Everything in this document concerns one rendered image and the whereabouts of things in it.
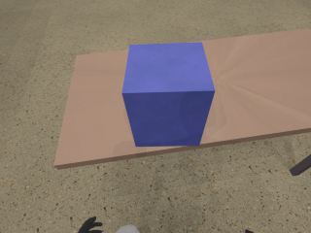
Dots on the robot left hand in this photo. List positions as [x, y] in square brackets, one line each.
[90, 223]

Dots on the table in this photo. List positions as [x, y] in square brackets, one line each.
[262, 90]

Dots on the carton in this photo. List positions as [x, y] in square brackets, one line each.
[167, 92]

